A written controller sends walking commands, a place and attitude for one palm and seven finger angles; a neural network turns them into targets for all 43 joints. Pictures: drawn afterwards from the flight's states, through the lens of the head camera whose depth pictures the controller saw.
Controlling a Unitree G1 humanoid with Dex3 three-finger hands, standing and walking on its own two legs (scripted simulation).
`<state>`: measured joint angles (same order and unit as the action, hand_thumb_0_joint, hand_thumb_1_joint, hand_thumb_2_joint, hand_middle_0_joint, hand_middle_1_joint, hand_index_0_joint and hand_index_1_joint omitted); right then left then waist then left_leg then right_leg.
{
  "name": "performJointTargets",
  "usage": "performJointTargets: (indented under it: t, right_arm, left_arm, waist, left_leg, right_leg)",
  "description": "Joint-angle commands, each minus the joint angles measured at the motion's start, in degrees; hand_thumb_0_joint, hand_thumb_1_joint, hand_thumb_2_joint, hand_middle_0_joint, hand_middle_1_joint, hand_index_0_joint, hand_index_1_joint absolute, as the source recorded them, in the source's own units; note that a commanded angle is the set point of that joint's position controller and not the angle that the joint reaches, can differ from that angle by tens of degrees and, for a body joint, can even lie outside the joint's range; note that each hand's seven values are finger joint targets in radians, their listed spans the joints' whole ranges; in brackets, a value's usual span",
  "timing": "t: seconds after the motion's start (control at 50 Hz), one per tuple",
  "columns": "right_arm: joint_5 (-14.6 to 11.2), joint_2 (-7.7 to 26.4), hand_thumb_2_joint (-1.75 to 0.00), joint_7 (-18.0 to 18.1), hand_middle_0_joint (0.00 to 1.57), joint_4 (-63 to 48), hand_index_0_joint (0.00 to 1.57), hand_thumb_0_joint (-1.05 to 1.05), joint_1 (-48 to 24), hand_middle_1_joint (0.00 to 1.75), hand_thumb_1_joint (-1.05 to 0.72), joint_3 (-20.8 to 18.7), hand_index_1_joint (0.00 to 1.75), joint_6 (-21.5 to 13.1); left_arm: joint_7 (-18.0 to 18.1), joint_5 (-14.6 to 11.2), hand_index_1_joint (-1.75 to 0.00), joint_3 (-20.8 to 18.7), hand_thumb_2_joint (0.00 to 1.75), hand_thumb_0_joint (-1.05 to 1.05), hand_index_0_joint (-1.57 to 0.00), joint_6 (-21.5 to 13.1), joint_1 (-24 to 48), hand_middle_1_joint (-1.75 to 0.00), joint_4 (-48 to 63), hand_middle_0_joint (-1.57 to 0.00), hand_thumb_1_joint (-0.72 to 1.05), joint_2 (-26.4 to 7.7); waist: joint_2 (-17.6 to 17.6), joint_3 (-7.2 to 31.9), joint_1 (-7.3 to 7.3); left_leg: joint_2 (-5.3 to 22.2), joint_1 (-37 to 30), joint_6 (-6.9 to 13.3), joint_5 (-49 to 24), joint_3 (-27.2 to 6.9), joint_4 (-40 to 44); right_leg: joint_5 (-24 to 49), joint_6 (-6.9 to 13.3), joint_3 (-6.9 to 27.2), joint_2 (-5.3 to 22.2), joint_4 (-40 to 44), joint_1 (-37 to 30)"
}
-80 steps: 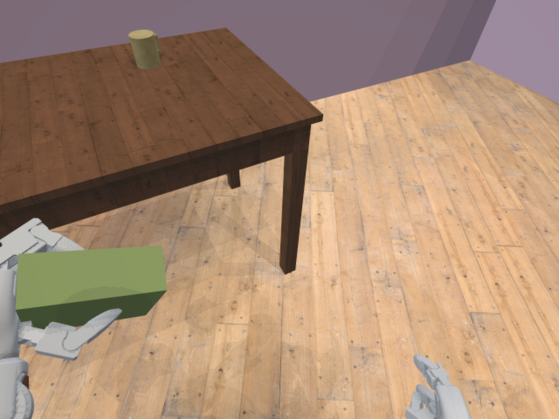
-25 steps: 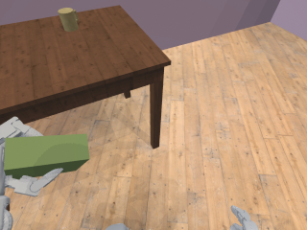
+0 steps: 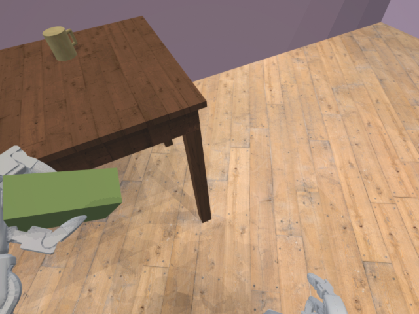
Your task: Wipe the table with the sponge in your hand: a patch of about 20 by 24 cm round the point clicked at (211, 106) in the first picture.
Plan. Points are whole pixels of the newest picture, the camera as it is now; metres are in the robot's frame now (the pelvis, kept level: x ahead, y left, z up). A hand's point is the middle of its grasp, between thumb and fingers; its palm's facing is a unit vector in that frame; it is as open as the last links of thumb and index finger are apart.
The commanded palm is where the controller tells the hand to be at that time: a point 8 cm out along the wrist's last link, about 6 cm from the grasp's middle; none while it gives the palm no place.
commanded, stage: take the last steps up to it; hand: left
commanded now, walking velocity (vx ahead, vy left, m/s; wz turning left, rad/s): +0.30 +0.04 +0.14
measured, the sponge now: (81, 199) +0.24 +0.20 +0.17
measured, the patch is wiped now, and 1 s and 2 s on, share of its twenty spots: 0.00 0.00 0.00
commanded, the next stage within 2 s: come to a stop and stand still in 0.90 s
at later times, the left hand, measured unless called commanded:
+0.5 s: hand (85, 132) +0.35 +0.22 +0.20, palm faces +0.47 -0.81 -0.36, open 9.2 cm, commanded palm +0.28 +0.26 +0.20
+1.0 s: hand (125, 105) +0.42 +0.18 +0.19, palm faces +0.44 -0.78 -0.45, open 9.2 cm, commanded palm +0.35 +0.23 +0.20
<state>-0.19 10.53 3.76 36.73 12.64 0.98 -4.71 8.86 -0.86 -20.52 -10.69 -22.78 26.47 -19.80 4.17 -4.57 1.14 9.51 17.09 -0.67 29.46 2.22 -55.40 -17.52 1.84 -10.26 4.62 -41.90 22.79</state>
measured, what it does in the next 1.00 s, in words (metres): walks ahead: left foot, then right foot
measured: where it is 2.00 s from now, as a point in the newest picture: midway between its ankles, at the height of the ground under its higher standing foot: (242, 306)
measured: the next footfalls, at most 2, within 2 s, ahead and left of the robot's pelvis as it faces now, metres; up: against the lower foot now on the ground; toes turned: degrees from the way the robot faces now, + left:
left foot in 0.38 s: +0.18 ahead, +0.09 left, +0.00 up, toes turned +10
right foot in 0.70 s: +0.26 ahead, -0.17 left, +0.00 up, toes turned -6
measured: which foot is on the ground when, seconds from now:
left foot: up 0.00-0.36, down 0.38-0.72, up 0.74-1.00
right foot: down 0.00-0.42, up 0.44-0.68, down 0.70-1.00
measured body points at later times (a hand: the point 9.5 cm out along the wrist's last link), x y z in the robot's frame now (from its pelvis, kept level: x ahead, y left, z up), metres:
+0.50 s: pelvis +0.13 -0.03 +0.02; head +0.13 -0.02 +0.46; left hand +0.31 +0.27 +0.21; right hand +0.31 -0.26 -0.06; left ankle +0.14 +0.08 -0.71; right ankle +0.07 -0.12 -0.66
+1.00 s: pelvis +0.22 -0.07 +0.03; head +0.26 -0.07 +0.47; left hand +0.39 +0.22 +0.21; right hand +0.41 -0.31 -0.06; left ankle +0.24 +0.07 -0.68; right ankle +0.22 -0.16 -0.71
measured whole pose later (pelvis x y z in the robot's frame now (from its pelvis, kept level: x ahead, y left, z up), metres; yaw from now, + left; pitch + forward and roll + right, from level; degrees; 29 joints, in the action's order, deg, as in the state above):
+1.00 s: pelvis +0.22 -0.07 +0.03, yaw +6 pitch +0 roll +2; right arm 0.8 14.9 3.8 35.2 9.8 -2.3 -2.8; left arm 8.9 0.0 -19.7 -13.4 -27.9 29.9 -20.1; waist -1.8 -5.3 -0.3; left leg 3.2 23.7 -0.7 19.7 6.9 -43.6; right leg -16.4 1.4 -10.2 5.2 -29.6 13.1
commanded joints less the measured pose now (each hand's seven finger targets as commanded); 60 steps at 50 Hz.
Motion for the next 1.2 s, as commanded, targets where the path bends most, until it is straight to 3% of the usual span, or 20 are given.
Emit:
performJointTargets:
  t: [0.0, 0.04, 0.12, 0.32, 0.34, 0.36, 0.38, 0.42, 0.46, 0.54, 0.64, 0.66, 0.7, 0.74, 0.84, 0.96, 1.02, 1.06, 1.08, 1.18]
  right_arm:
    - [-0.07, 5.56, -0.90, 0.07, 0.20, -8.38, 0.20, 0.00, -7.36, 0.30, -0.90, -3.10, 0.30, -3.19]
    - [-0.04, 5.25, -0.90, -0.32, 0.20, -7.70, 0.20, 0.00, -8.04, 0.30, -0.90, -2.98, 0.30, -1.50]
    - [0.11, 5.65, -0.90, -0.37, 0.20, -9.30, 0.20, 0.00, -7.51, 0.30, -0.90, -3.55, 0.30, -0.72]
    - [0.32, 6.50, -0.90, 0.41, 0.20, -11.45, 0.20, 0.00, -3.34, 0.30, -0.90, -4.25, 0.30, -0.77]
    - [0.17, 7.16, -0.90, 0.73, 0.20, -11.53, 0.20, 0.00, -3.02, 0.30, -0.90, -4.54, 0.30, -0.75]
    - [0.13, 8.13, -0.90, 0.87, 0.20, -11.83, 0.20, 0.00, -2.98, 0.30, -0.90, -4.60, 0.30, -0.76]
    - [-0.18, 8.43, -0.90, 0.60, 0.20, -11.99, 0.20, 0.00, -3.11, 0.30, -0.90, -4.55, 0.30, -0.84]
    - [0.75, 7.02, -0.90, 0.40, 0.20, -11.21, 0.20, 0.00, -4.73, 0.30, -0.90, -2.91, 0.30, -1.74]
    - [0.06, 7.29, -0.90, 0.22, 0.20, -10.16, 0.20, 0.00, -4.07, 0.30, -0.90, -3.68, 0.30, -2.28]
    - [-0.25, 7.90, -0.90, -0.20, 0.20, -10.10, 0.20, 0.00, -3.37, 0.30, -0.90, -3.98, 0.30, -3.20]
    - [-0.55, 7.50, -0.90, 0.35, 0.20, -9.34, 0.20, 0.00, -4.28, 0.30, -0.90, -3.58, 0.30, -2.83]
    - [-0.55, 6.99, -0.90, 0.55, 0.20, -9.00, 0.20, 0.00, -4.00, 0.30, -0.90, -3.59, 0.30, -2.68]
    - [-0.30, 5.38, -0.90, 0.61, 0.20, -9.91, 0.20, 0.00, -6.62, 0.30, -0.90, -2.98, 0.30, -2.33]
    - [0.01, 6.73, -0.90, 0.48, 0.20, -8.15, 0.20, 0.00, -5.89, 0.30, -0.90, -3.86, 0.30, -2.28]
    - [0.58, 5.35, -0.90, 0.14, 0.20, -7.91, 0.20, 0.00, -7.74, 0.30, -0.90, -2.42, 0.30, -0.55]
    - [0.85, 5.95, -0.90, -0.21, 0.20, -11.20, 0.20, 0.00, -6.35, 0.30, -0.90, -4.20, 0.30, -1.28]
    - [0.63, 6.56, -0.90, 0.33, 0.20, -12.00, 0.20, 0.00, -4.44, 0.30, -0.90, -4.75, 0.30, -0.66]
    - [0.15, 8.79, -0.90, 0.45, 0.20, -12.95, 0.20, 0.00, -4.31, 0.30, -0.90, -5.43, 0.30, -0.62]
    - [-0.16, 8.39, -0.90, 0.17, 0.20, -13.19, 0.20, 0.00, -3.75, 0.30, -0.90, -5.32, 0.30, -0.83]
    - [0.66, 8.03, -0.90, -1.10, 0.20, -11.24, 0.20, 0.00, -3.21, 0.30, -0.90, -4.21, 0.30, -2.69]
  left_arm:
    - [0.63, -0.45, -1.60, -11.01, 1.30, 0.00, -1.20, -4.25, 2.68, -1.60, 12.43, -1.20, 0.10, -15.68]
    - [0.45, -0.05, -1.60, -10.42, 1.30, 0.00, -1.20, -5.08, -1.93, -1.60, 13.71, -1.20, 0.10, -13.10]
    - [1.07, -0.44, -1.60, -10.61, 1.30, 0.00, -1.20, -6.39, -2.56, -1.60, 16.58, -1.20, 0.10, -12.59]
    - [2.81, -1.13, -1.60, -6.56, 1.30, 0.00, -1.20, -5.07, -1.41, -1.60, 14.29, -1.20, 0.10, -9.76]
    - [2.75, -1.15, -1.60, -6.04, 1.30, 0.00, -1.20, -5.17, 0.22, -1.60, 14.44, -1.20, 0.10, -9.92]
    - [2.71, -1.19, -1.60, -5.84, 1.30, 0.00, -1.20, -5.36, 1.70, -1.60, 14.83, -1.20, 0.10, -10.12]
    - [2.39, -1.17, -1.60, -5.28, 1.30, 0.00, -1.20, -5.50, 2.07, -1.60, 14.85, -1.20, 0.10, -9.90]
    - [1.74, -0.12, -1.60, -5.88, 1.30, 0.00, -1.20, -5.65, 5.45, -1.60, 14.60, -1.20, 0.10, -12.95]
    - [1.41, 0.13, -1.60, -5.48, 1.30, 0.00, -1.20, -5.34, 6.44, -1.60, 16.30, -1.20, 0.10, -12.07]
    - [1.21, -1.08, -1.60, -6.09, 1.30, 0.00, -1.20, -4.67, -2.67, -1.60, 16.05, -1.20, 0.10, -9.54]
    - [0.88, -1.02, -1.60, -5.74, 1.30, 0.00, -1.20, -4.10, -1.00, -1.60, 10.92, -1.20, 0.10, -8.20]
    - [0.92, -0.60, -1.60, -5.89, 1.30, 0.00, -1.20, -4.08, 0.76, -1.60, 10.16, -1.20, 0.10, -8.94]
    - [1.10, -0.37, -1.60, -7.57, 1.30, 0.00, -1.20, -3.45, 2.98, -1.60, 8.86, -1.20, 0.10, -12.82]
    - [0.33, -0.49, -1.60, -6.78, 1.30, 0.00, -1.20, -4.03, 3.48, -1.60, 6.62, -1.20, 0.10, -11.62]
    - [0.49, 0.34, -1.60, -7.35, 1.30, 0.00, -1.20, -6.48, 0.27, -1.60, 10.68, -1.20, 0.10, -11.01]
    - [2.22, -0.15, -1.60, -8.50, 1.30, 0.00, -1.20, -6.65, -3.70, -1.60, 18.79, -1.20, 0.10, -11.51]
    - [2.52, -0.83, -1.60, -8.17, 1.30, 0.00, -1.20, -5.92, -4.66, -1.60, 19.29, -1.20, 0.10, -10.62]
    - [2.49, -1.33, -1.60, -7.88, 1.30, 0.00, -1.20, -6.40, -3.53, -1.60, 21.16, -1.20, 0.10, -10.88]
    - [2.08, -0.80, -1.60, -7.72, 1.30, 0.00, -1.20, -6.78, -4.06, -1.60, 19.43, -1.20, 0.10, -12.03]
    - [0.95, -0.57, -1.60, -5.33, 1.30, 0.00, -1.20, -5.37, 0.94, -1.60, 19.41, -1.20, 0.10, -10.00]
  waist:
    - [-15.03, 10.43, -0.23]
    - [-10.88, 11.69, -0.68]
    - [-10.55, 12.24, -1.40]
    - [-6.67, 11.66, -1.34]
    - [-4.02, 11.80, -2.03]
    - [2.61, 12.47, -2.58]
    - [11.57, 12.45, -1.87]
    - [12.22, 7.21, -1.87]
    - [6.48, 5.36, -1.35]
    - [8.59, 9.38, -0.78]
    - [5.25, 9.33, -1.06]
    - [-0.33, 9.83, -1.11]
    - [-24.50, 9.41, 0.05]
    - [-19.38, 6.65, -0.60]
    - [-13.15, 9.75, -1.09]
    - [-11.51, 12.92, 0.45]
    - [-6.53, 13.96, -1.63]
    - [11.47, 15.42, -1.06]
    - [12.11, 14.17, -0.30]
    - [8.18, 12.33, -1.37]
  left_leg:
    - [-4.10, 20.94, -0.20, -3.23, -3.67, -24.71]
    - [-3.75, 20.09, -1.05, -7.03, -2.76, -21.75]
    - [-3.18, 14.03, -0.92, -10.06, 0.60, -4.41]
    - [-7.44, -2.40, 1.43, -18.13, 8.38, 27.88]
    - [-6.58, -7.68, 2.55, -19.61, 6.35, 30.18]
    - [-0.71, -12.80, 6.33, -22.96, -3.05, 32.32]
    - [9.73, -20.54, 12.13, -33.35, -18.87, 33.16]
    - [15.48, -14.41, 16.73, -27.37, -28.42, 38.96]
    - [12.64, -11.31, 15.53, -27.10, -20.62, 37.67]
    - [5.92, -7.52, 10.53, -31.40, -5.97, 35.08]
    - [2.99, -0.83, 6.01, -21.19, 0.11, 27.33]
    - [0.85, 1.94, 4.72, -18.31, 1.59, 20.17]
    - [-8.85, 19.23, 0.71, 3.55, 3.88, -5.81]
    - [-5.61, 19.02, -0.23, -0.56, -3.11, -14.13]
    - [-5.32, 12.27, -0.85, -8.20, 1.75, -0.86]
    - [-7.07, 6.71, -0.05, -11.15, 6.12, 17.24]
    - [-7.48, -6.41, -0.30, -23.13, 6.13, 30.34]
    - [7.15, -17.18, 5.93, -49.16, -11.01, 32.35]
    - [12.96, -16.60, 9.63, -57.65, -17.45, 33.83]
    - [8.06, -14.93, 6.32, -58.23, -5.53, 32.65]
  right_leg:
    - [7.86, 8.07, 32.86, 18.76, 24.77, -19.26]
    - [18.77, 6.88, 21.49, 15.61, 21.70, -20.16]
    - [25.07, 6.31, 12.21, 14.20, 22.25, -17.68]
    - [17.48, 3.88, 10.25, 11.00, 14.39, -16.96]
    - [19.66, 2.24, 8.84, 9.29, 8.34, -13.64]
    - [16.50, -0.45, 6.20, 5.30, -0.11, -6.91]
    - [-4.91, -2.99, 3.67, -0.47, -10.39, 5.40]
    - [-17.62, -2.51, 9.33, -0.05, -22.92, 13.01]
    - [-13.95, -2.91, 9.57, 1.46, -20.24, 13.14]
    - [-6.33, -3.52, 3.12, -1.01, -5.42, 1.17]
    - [2.40, -4.01, -1.23, -3.29, 11.39, -12.92]
    - [4.65, -2.79, 2.64, -0.59, 15.80, -16.98]
    - [13.73, 6.92, 35.26, 20.27, 24.83, -22.90]
    - [9.29, 7.23, 33.01, 20.35, 26.29, -16.77]
    - [32.51, 4.62, 11.47, 13.68, 20.65, -17.16]
    - [32.11, 5.62, 11.44, 14.54, 18.24, -21.62]
    - [25.83, 1.70, 7.85, 9.75, 10.93, -16.17]
    - [-1.75, -3.27, 4.10, 0.36, -3.58, -2.32]
    - [-18.71, -3.01, 6.78, -1.39, -10.70, 1.86]
    - [-6.04, -3.67, 7.05, -2.27, -7.29, 1.04]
